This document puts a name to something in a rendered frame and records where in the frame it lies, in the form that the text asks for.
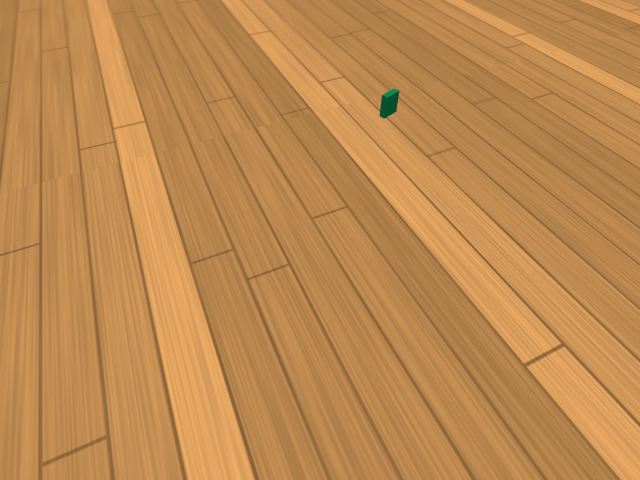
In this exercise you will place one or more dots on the carton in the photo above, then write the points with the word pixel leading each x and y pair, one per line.
pixel 389 103

